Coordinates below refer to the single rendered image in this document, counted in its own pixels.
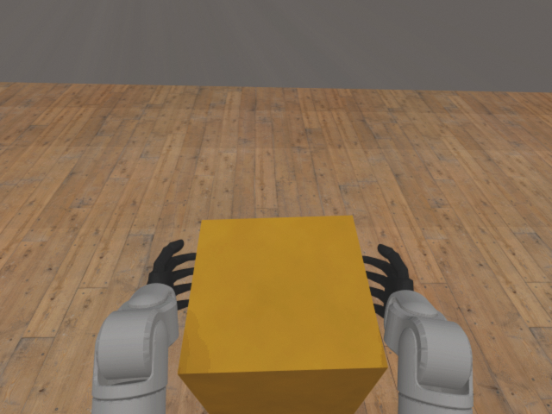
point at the left robot hand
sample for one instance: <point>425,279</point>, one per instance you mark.
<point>163,270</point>

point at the right robot hand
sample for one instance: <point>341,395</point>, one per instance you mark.
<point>397,276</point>

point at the right robot forearm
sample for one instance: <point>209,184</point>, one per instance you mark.
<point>435,361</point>

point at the left robot forearm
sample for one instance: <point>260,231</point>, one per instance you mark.
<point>130,371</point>

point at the carton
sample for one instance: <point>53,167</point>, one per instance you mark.
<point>280,318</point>

